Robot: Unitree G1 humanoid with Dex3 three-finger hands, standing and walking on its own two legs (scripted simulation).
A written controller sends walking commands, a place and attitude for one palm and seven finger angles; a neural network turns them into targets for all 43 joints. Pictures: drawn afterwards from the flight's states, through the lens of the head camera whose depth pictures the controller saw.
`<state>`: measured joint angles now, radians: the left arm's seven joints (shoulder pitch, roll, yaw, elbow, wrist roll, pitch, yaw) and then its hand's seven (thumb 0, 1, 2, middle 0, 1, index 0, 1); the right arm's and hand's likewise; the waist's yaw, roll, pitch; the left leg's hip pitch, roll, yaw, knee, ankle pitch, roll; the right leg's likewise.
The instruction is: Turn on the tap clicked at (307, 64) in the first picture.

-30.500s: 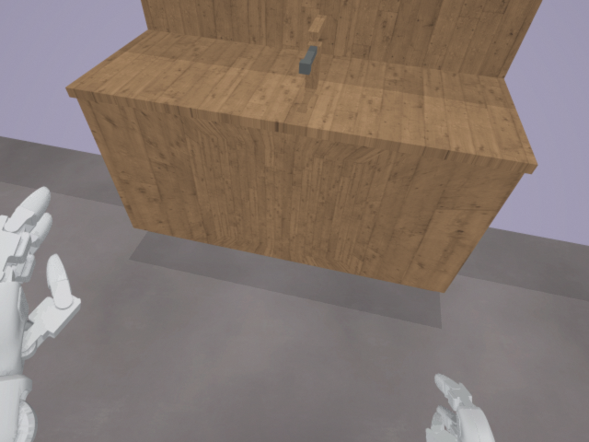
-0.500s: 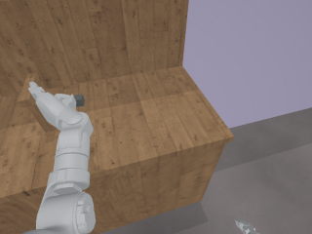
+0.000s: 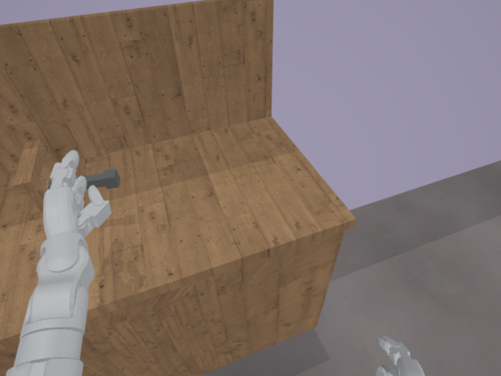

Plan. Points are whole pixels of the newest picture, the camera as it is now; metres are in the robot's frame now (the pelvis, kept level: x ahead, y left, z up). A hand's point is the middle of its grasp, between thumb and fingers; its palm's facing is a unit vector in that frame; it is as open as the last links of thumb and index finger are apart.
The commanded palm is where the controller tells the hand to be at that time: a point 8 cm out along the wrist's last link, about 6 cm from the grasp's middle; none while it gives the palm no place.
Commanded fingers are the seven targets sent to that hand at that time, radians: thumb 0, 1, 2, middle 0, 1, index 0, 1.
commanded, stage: draw the hand back beside the body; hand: left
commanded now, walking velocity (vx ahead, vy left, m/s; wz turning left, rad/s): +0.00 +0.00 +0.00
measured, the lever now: (111, 178) +0.47 +0.31 +0.07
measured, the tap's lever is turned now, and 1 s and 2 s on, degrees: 80 80 80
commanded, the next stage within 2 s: step back with the hand held close in 1.16 s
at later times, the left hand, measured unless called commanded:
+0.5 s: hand (73, 246) +0.24 +0.25 +0.15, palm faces +0.37 -0.89 -0.26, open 7.5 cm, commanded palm +0.20 +0.29 +0.16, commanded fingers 0.00 0.90 0.90 -0.19 -0.28 -0.19 -0.28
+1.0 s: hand (37, 291) +0.18 +0.26 +0.16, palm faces +0.42 -0.84 -0.33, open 7.4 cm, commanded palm +0.14 +0.30 +0.17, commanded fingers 0.00 0.90 0.90 -0.20 -0.30 -0.20 -0.30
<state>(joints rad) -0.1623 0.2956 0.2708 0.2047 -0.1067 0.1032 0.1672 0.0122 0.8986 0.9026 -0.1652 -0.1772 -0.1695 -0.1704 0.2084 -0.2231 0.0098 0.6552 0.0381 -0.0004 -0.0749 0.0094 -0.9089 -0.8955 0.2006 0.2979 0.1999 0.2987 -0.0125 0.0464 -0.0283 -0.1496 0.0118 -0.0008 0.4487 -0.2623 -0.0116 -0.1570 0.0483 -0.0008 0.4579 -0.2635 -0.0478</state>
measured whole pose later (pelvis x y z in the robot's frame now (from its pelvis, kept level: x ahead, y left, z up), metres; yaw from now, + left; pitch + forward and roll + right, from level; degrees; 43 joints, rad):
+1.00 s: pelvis -0.01 +0.01 +0.00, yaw +2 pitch -6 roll +0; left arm 0.43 0.32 0.25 -0.36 -0.07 -0.12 0.10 0.01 0.90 0.90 -0.21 -0.30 -0.21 -0.30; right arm 0.17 -0.22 0.01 0.65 0.00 -0.10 -0.06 0.01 -0.91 -0.90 0.20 0.30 0.20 0.30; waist 0.07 0.06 0.02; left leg -0.07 0.00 -0.03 0.40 -0.23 0.00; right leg -0.04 0.03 -0.03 0.36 -0.22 -0.03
